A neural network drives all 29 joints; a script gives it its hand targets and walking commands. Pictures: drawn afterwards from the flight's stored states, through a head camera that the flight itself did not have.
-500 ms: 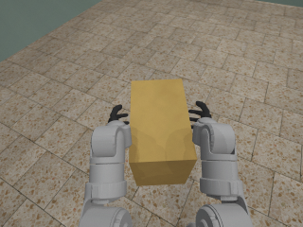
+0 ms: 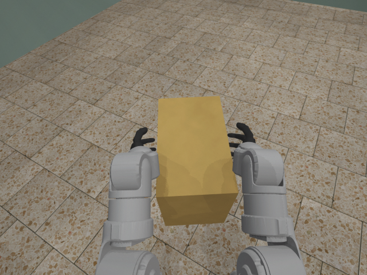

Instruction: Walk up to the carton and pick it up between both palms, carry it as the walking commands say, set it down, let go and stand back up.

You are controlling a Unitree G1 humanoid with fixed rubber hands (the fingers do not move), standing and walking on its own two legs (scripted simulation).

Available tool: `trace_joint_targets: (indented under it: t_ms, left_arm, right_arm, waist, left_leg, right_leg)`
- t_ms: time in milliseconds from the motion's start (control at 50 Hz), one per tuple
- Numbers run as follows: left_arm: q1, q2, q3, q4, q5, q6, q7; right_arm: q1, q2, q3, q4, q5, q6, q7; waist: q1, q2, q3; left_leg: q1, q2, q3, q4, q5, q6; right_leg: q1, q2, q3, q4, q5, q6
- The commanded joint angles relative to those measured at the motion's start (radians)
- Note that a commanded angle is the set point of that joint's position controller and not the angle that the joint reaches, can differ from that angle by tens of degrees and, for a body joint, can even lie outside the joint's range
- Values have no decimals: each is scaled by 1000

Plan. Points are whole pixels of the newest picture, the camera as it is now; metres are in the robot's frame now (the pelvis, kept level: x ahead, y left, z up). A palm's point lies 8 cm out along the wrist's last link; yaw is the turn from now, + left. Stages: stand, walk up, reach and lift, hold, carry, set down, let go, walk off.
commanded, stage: carry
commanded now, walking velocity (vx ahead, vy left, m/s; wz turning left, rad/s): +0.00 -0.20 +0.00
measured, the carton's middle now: (191, 162) +0.36 +0.02 +0.01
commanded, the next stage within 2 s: none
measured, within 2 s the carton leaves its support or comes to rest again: neither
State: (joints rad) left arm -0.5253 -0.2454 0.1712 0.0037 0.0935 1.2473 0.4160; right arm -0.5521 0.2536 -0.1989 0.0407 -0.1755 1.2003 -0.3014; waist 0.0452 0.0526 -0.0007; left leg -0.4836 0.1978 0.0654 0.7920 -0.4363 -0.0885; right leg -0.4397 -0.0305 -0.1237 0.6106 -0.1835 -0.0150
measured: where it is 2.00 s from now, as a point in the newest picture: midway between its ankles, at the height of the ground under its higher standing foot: outside the picture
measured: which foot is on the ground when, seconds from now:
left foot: up 0.00-0.16, down 0.18-0.44, up 0.46-0.66, down 0.68-0.94, up 0.96-1.00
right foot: down 0.00-0.20, up 0.22-0.42, down 0.44-0.70, up 0.72-0.90, down 0.92-1.00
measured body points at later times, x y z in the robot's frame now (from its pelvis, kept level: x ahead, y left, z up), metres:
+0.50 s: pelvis -0.09 -0.15 +0.00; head -0.07 -0.16 +0.45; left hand +0.23 -0.02 +0.08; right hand +0.25 -0.25 +0.08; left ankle -0.05 +0.02 -0.70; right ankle -0.02 -0.27 -0.72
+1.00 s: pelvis -0.19 -0.29 +0.00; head -0.16 -0.30 +0.45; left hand +0.14 -0.16 +0.08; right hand +0.16 -0.39 +0.08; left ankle -0.14 -0.13 -0.70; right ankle -0.12 -0.41 -0.72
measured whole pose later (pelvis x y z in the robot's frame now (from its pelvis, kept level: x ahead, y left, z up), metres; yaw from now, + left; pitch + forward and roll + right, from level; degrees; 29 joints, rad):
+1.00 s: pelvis -0.19 -0.29 +0.00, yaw +1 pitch +2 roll -1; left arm -0.54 -0.25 0.17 0.01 0.11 1.25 0.41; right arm -0.55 0.25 -0.21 0.04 -0.17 1.20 -0.30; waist 0.04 0.04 0.02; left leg -0.51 0.17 0.07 0.83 -0.47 -0.07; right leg -0.43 -0.04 -0.12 0.60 -0.18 -0.01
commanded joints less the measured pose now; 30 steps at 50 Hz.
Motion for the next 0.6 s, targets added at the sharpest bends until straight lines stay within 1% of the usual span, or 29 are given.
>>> trace_joint_targets:
  t_ms: [0, 20, 40, 60, 80, 120, 140, 160, 180, 200, 220, 240, 260, 280, 300, 320, 340, 360, 380, 400, 420, 440, 460, 480, 500, 520, 540, 560, 580]
  left_arm:
    - [-618, -1070, -533, -39, -412, -32, -506]
    - [-619, -1072, -524, -40, -394, -38, -498]
    - [-630, -1090, -524, -57, -386, -44, -492]
    - [-626, -1082, -516, -71, -371, -49, -485]
    - [-633, -1080, -520, -88, -365, -51, -478]
    - [-622, -1074, -537, -105, -357, -50, -465]
    - [-607, -1071, -545, -94, -352, -47, -461]
    - [-575, -1062, -552, -75, -345, -46, -456]
    - [-577, -1074, -575, -84, -345, -42, -458]
    - [-632, -1080, -612, -145, -373, -37, -465]
    - [-646, -1088, -622, -139, -385, -36, -468]
    - [-674, -1087, -628, -149, -401, -38, -472]
    - [-684, -1089, -635, -141, -418, -34, -479]
    - [-688, -1096, -642, -140, -430, -30, -485]
    - [-689, -1102, -639, -131, -436, -27, -490]
    - [-677, -1104, -642, -115, -441, -23, -492]
    - [-662, -1100, -638, -102, -442, -18, -493]
    - [-654, -1097, -633, -92, -447, -14, -495]
    - [-632, -1091, -627, -70, -445, -11, -496]
    - [-614, -1080, -621, -66, -441, -10, -496]
    - [-618, -1079, -619, -78, -443, -10, -498]
    - [-607, -1075, -594, -35, -435, -12, -502]
    - [-578, -1069, -565, -30, -423, -24, -506]
    - [-602, -1073, -549, -33, -419, -28, -508]
    - [-607, -1067, -535, -37, -401, -33, -507]
    - [-611, -1075, -526, -45, -386, -38, -500]
    - [-635, -1088, -530, -75, -381, -45, -494]
    - [-649, -1093, -524, -88, -374, -49, -487]
    - [-630, -1082, -518, -83, -361, -50, -480]
  right_arm:
    - [-534, 1080, 598, -42, 449, 9, 354]
    - [-561, 1080, 611, -57, 471, 7, 360]
    - [-585, 1086, 624, -78, 496, 7, 366]
    - [-612, 1080, 637, -98, 516, 8, 369]
    - [-612, 1081, 633, -93, 522, 13, 369]
    - [-576, 1080, 612, -68, 520, 26, 372]
    - [-547, 1083, 604, -46, 517, 34, 375]
    - [-527, 1081, 600, -39, 511, 36, 379]
    - [-504, 1066, 578, -21, 490, 33, 383]
    - [-469, 1076, 562, -1, 477, 25, 386]
    - [-464, 1087, 565, 4, 468, 24, 387]
    - [-458, 1087, 558, 18, 460, 27, 388]
    - [-447, 1080, 546, 29, 442, 26, 385]
    - [-455, 1081, 538, 18, 432, 20, 381]
    - [-480, 1077, 541, -11, 431, 13, 375]
    - [-494, 1064, 540, -33, 426, 7, 369]
    - [-490, 1061, 536, -36, 417, 6, 363]
    - [-488, 1054, 534, -37, 414, 5, 357]
    - [-479, 1042, 528, -33, 406, 6, 352]
    - [-450, 1042, 528, -13, 398, 9, 347]
    - [-448, 1037, 529, -19, 399, 8, 345]
    - [-428, 1037, 532, 5, 385, 14, 342]
    - [-461, 1051, 564, -25, 407, 13, 346]
    - [-508, 1070, 581, -37, 427, 10, 350]
    - [-539, 1081, 597, -46, 451, 10, 359]
    - [-575, 1087, 616, -70, 478, 8, 365]
    - [-597, 1090, 627, -87, 501, 8, 370]
    - [-615, 1089, 629, -96, 517, 11, 373]
    - [-614, 1078, 625, -90, 521, 18, 373]
  waist:
    - [-26, -244, -509]
    - [-27, -219, -514]
    - [-27, -217, -509]
    - [-24, -214, -525]
    - [-23, -221, -534]
    - [-20, -230, -540]
    - [-30, -206, -531]
    - [-38, -151, -539]
    - [-40, 37, -523]
    - [-46, 251, -480]
    - [-39, 226, -429]
    - [-41, 130, -410]
    - [-42, 57, -408]
    - [-43, 76, -418]
    - [-48, 101, -438]
    - [-54, 146, -460]
    - [-58, 186, -468]
    - [-57, 211, -471]
    - [-49, 212, -478]
    - [-44, 161, -490]
    - [-35, 64, -507]
    - [-25, -219, -527]
    - [-24, -329, -526]
    - [-25, -290, -523]
    - [-26, -245, -520]
    - [-27, -234, -516]
    - [-27, -229, -518]
    - [-23, -217, -525]
    - [-22, -222, -533]
  left_leg:
    - [-105, -109, 23, 289, -161, 51]
    - [-91, -96, 25, 257, -112, 58]
    - [-73, -92, 34, 218, -73, 60]
    - [-20, -108, 53, 158, -56, 64]
    - [35, -120, 62, 101, -48, 74]
    - [140, -129, 67, -77, -15, 100]
    - [215, -118, 68, -224, 59, 109]
    - [340, -60, 7, -392, 169, 109]
    - [466, 119, -225, -417, 110, 151]
    - [439, 313, -445, -490, 131, 242]
    - [409, 354, -450, -487, 213, 275]
    - [398, 327, -366, -455, 294, 260]
    - [403, 294, -280, -426, 387, 226]
    - [418, 264, -201, -385, 520, 206]
    - [436, 227, -130, -337, 658, 194]
    - [445, 202, -87, -305, 737, 182]
    - [436, 184, -56, -286, 778, 166]
    - [424, 173, -34, -269, 784, 152]
    - [403, 143, 6, -227, 771, 125]
    - [346, 100, 44, -163, 693, 76]
    - [222, 67, 49, -108, 528, 23]
    - [-6, -90, 124, -14, 41, -18]
    - [-57, -115, 90, 156, -198, 2]
    - [-83, -127, 46, 247, -203, 35]
    - [-87, -115, 25, 276, -156, 55]
    - [-84, -102, 21, 254, -102, 63]
    - [-56, -101, 32, 208, -65, 65]
    - [-12, -114, 48, 153, -47, 67]
    - [44, -125, 56, 97, -41, 75]
  right_leg:
    - [368, -278, 295, -213, 269, -176]
    - [361, -264, 258, -218, 195, -170]
    - [355, -249, 221, -214, 177, -167]
    - [347, -229, 188, -210, 188, -163]
    - [330, -224, 173, -215, 188, -162]
    - [313, -218, 165, -238, 148, -163]
    - [286, -198, 146, -222, 121, -150]
    - [220, -168, 128, -180, 56, -117]
    - [24, -97, 76, -65, -45, -38]
    - [-119, -53, 66, 151, -201, 7]
    - [-173, -65, 151, 283, -195, 18]
    - [-186, -61, 195, 355, -176, 16]
    - [-195, -58, 204, 346, -175, 17]
    - [-180, -55, 177, 304, -189, 29]
    - [-152, -36, 128, 261, -216, 45]
    - [-112, -21, 92, 210, -228, 53]
    - [-64, -2, 56, 149, -232, 58]
    - [-16, 17, 17, 74, -210, 63]
    - [57, 33, -24, -44, -131, 61]
    - [160, 16, -15, -161, -57, 47]
    - [292, -65, 78, -222, 79, 23]
    - [411, -238, 306, -266, 295, -78]
    - [381, -284, 329, -209, 420, -152]
    - [387, -280, 317, -200, 420, -172]
    - [375, -273, 279, -204, 311, -168]
    - [368, -260, 250, -215, 214, -160]
    - [366, -246, 214, -209, 203, -158]
    - [355, -231, 188, -211, 205, -160]
    - [333, -225, 174, -219, 191, -158]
